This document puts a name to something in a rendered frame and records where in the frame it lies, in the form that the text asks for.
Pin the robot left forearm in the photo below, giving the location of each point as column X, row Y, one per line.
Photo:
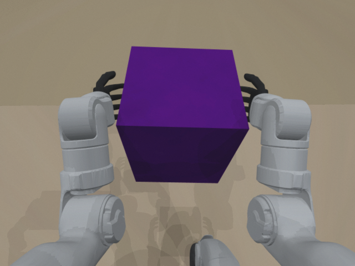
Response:
column 83, row 129

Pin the robot right hand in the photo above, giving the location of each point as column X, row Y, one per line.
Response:
column 253, row 92

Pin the robot left upper arm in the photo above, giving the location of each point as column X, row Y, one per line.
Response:
column 89, row 225

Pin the carton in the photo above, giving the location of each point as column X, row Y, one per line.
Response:
column 181, row 116

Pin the robot left hand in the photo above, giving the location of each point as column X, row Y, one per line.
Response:
column 100, row 86

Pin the robot right forearm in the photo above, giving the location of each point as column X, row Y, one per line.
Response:
column 285, row 133

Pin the right robot thigh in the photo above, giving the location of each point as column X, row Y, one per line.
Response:
column 213, row 252

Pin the robot right upper arm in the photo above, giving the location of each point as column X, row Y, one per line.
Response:
column 285, row 226

